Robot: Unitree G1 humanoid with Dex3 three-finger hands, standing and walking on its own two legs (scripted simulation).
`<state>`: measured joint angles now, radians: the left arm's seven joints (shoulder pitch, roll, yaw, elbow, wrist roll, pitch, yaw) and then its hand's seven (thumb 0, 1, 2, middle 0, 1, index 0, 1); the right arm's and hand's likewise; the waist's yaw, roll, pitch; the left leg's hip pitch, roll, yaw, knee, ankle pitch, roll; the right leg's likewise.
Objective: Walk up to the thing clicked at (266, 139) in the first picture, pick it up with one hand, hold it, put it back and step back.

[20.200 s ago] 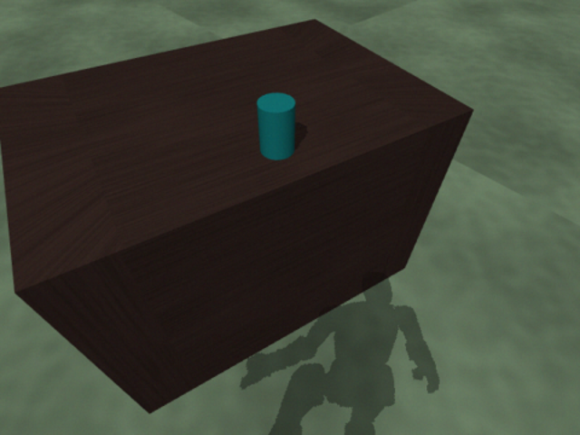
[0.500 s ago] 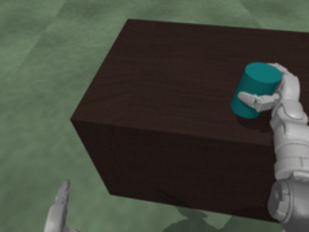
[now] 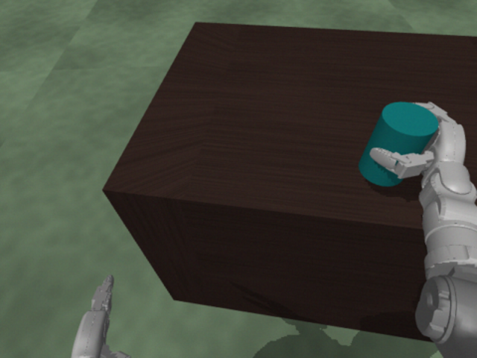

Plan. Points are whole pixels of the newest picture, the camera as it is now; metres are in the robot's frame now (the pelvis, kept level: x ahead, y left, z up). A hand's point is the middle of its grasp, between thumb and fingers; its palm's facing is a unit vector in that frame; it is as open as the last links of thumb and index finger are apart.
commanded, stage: lower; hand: right
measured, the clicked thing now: (393, 146) +0.47 -0.20 +0.12
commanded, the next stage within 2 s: loosen in 0.50 s
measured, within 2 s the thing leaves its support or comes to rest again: rests again in 0.58 s
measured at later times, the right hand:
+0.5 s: hand (391, 160) +0.47 -0.21 +0.08, palm faces +0.20 +0.98 +0.00, open 11.1 cm
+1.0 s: hand (401, 148) +0.48 -0.22 +0.10, palm faces +0.21 +0.98 +0.00, open 12.2 cm
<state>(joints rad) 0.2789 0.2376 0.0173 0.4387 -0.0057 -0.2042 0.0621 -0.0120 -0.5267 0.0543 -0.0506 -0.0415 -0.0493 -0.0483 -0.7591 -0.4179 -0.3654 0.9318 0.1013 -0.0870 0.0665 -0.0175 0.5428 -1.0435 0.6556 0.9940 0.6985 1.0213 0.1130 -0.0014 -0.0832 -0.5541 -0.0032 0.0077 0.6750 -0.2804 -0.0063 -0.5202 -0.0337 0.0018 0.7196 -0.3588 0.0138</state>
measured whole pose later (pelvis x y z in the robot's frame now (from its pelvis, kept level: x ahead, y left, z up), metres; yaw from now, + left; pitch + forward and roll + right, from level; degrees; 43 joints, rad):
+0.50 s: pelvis -0.01 -0.01 -0.02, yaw +1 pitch +13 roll +2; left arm 0.28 0.23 0.01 0.38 0.02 -0.17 0.05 -0.01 -0.54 0.06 -0.05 -0.04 -0.05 -0.05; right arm -0.79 -0.45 -0.41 1.07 0.07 -0.23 0.05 -0.02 0.54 -1.04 0.65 1.00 0.69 1.03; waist 0.16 0.01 -0.09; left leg -0.70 -0.01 0.00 0.78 -0.30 -0.01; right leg -0.68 -0.04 0.00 0.85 -0.40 0.01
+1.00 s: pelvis -0.02 -0.01 -0.03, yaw +1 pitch +14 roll +2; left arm 0.32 0.23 0.01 0.28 0.04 -0.16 0.03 -0.01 -0.51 0.05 -0.06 -0.05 -0.06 -0.05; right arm -0.88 -0.49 -0.42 1.11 0.05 -0.27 0.04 -0.02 0.51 -0.53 0.77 0.69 0.77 0.68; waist 0.17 0.00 -0.11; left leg -0.77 -0.01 0.00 0.83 -0.30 -0.02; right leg -0.75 -0.04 0.00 0.91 -0.41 0.00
